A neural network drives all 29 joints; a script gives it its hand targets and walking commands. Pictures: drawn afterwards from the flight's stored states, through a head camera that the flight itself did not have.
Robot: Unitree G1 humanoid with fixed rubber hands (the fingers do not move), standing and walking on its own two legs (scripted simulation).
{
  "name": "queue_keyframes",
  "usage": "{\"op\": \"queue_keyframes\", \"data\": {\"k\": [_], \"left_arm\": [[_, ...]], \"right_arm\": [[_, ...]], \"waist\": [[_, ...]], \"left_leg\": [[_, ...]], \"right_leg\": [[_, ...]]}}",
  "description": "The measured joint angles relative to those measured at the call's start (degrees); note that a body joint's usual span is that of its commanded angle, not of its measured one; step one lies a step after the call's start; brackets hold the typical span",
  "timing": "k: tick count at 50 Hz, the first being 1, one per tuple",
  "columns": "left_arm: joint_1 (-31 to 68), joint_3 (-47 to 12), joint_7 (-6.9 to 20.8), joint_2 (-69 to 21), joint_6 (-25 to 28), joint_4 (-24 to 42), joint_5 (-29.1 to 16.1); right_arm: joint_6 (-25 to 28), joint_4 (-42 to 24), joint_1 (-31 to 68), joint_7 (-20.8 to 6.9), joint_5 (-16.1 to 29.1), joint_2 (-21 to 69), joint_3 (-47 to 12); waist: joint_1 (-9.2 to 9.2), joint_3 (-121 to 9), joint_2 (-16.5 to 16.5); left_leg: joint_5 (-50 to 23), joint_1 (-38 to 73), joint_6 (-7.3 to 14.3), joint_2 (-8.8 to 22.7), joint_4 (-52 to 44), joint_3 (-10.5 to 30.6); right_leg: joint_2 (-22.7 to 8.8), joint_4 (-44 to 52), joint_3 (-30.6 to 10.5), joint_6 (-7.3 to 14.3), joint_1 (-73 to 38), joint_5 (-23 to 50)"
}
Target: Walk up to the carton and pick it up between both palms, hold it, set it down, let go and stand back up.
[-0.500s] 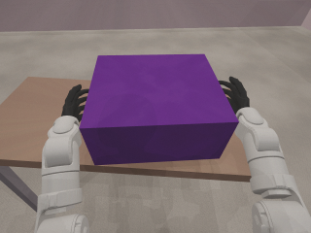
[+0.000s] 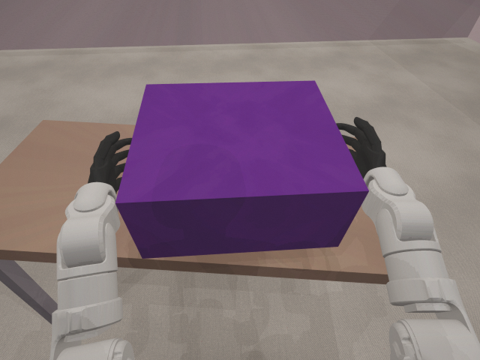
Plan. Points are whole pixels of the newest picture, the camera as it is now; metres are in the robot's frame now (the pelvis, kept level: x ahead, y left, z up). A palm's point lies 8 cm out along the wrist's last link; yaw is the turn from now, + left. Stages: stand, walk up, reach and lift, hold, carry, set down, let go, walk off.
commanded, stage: hold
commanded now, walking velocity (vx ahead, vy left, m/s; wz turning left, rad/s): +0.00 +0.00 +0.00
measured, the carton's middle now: (236, 161) +0.40 +0.01 +0.14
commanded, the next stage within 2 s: none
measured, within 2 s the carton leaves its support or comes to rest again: neither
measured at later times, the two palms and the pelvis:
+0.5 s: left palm (107, 179) +0.34 +0.21 +0.16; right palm (369, 162) +0.36 -0.20 +0.18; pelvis -0.01 +0.00 +0.00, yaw +0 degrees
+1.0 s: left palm (104, 183) +0.33 +0.21 +0.16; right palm (369, 167) +0.35 -0.20 +0.18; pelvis +0.00 +0.00 +0.00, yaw +0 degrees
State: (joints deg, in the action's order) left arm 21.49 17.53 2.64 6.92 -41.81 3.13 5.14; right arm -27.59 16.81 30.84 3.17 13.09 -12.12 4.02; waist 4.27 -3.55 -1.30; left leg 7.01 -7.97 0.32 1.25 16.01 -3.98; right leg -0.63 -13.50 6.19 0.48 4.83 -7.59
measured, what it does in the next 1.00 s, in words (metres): stands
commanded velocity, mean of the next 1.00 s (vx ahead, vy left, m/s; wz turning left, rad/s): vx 0.00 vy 0.00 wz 0.00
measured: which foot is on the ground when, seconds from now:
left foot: down 0.00-1.00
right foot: down 0.00-1.00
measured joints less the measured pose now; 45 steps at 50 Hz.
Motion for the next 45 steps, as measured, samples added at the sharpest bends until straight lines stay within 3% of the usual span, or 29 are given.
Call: {"op": "queue_keyframes", "data": {"k": [24,45], "left_arm": [[4.04,0.21,-0.21,0.38,1.42,-6.68,0.37],[-0.39,-0.34,-0.42,0.09,-0.67,0.25,-0.16]], "right_arm": [[1.01,6.18,3.94,-1.58,-2.69,0.41,1.81],[-0.29,0.39,0.32,0.12,0.7,-0.14,-0.05]], "waist": [[-0.85,-1.28,-0.07],[-0.15,-0.51,-0.09]], "left_leg": [[-0.83,-1.15,0.12,0.01,-0.5,-0.41],[0.26,-0.27,0.1,-0.08,0.26,-0.21]], "right_leg": [[-0.01,-0.87,-0.49,0.17,1.96,0.24],[-0.07,-0.21,-0.39,-0.07,0.36,-0.09]]}}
